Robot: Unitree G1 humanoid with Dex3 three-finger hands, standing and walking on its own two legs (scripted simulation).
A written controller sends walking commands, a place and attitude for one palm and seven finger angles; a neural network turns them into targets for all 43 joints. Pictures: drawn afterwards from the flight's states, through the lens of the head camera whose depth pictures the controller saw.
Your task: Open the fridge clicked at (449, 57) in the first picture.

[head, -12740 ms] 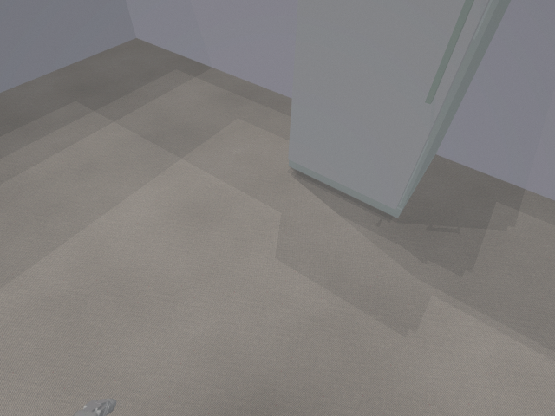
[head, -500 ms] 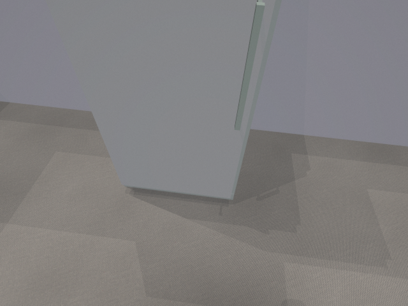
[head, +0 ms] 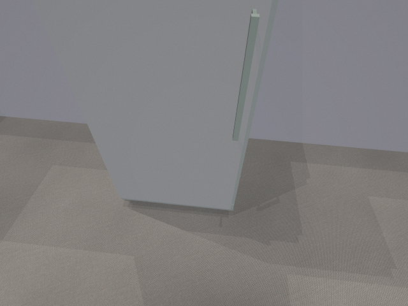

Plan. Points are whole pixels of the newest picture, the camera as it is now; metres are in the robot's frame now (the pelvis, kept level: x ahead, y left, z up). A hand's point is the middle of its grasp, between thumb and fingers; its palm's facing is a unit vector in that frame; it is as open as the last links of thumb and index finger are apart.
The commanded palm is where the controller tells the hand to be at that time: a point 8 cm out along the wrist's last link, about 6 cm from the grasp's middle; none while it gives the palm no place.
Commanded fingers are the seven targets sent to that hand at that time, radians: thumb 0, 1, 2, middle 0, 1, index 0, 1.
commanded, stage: shuffle to correct the standing spot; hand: right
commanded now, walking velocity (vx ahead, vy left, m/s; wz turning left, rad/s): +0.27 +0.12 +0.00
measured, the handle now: (243, 85) +0.68 -0.06 +0.08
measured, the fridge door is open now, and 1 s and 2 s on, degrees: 0 0 0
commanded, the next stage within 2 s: come to a stop and stand still in 0.66 s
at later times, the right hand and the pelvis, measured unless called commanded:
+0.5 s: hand (278, 284) +0.23 -0.17 -0.18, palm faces +0.07 +0.97 -0.25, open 7.3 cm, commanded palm none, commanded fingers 0.00 -0.90 -0.90 0.20 0.30 0.20 0.30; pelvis +0.15 +0.04 -0.02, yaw -3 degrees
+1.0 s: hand (253, 240) +0.33 -0.11 -0.18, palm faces +0.07 +0.97 -0.22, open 7.3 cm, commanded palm none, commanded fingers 0.00 -0.90 -0.90 0.20 0.30 0.20 0.30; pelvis +0.29 +0.09 -0.01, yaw -3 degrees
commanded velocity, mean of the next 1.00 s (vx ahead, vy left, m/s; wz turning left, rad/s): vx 0.06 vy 0.08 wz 0.00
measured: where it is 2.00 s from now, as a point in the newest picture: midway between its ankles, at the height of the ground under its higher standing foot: outside the picture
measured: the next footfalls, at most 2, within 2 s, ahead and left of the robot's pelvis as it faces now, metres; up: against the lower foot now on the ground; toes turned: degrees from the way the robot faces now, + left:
left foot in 0.44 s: +0.24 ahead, +0.15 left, +0.00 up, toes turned +5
right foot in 0.72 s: +0.27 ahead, -0.06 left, +0.00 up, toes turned -12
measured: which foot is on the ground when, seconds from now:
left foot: down 0.00-0.18, up 0.20-0.42, down 0.44-0.72, up 0.74-0.98, down 1.00-1.00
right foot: down 0.00-0.44, up 0.46-0.70, down 0.72-1.00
